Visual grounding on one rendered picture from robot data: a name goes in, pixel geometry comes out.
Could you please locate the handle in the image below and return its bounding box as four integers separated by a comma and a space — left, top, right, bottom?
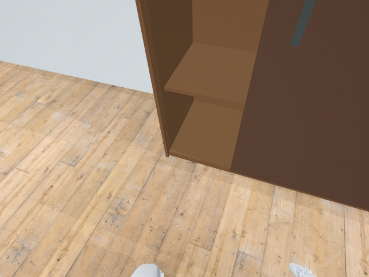
291, 0, 316, 47

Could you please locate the left robot thigh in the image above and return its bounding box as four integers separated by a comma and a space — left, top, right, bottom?
131, 264, 164, 277

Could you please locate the wardrobe door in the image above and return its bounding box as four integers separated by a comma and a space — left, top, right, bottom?
230, 0, 369, 210

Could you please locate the robot right hand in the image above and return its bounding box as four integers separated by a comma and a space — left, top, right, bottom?
289, 263, 317, 277

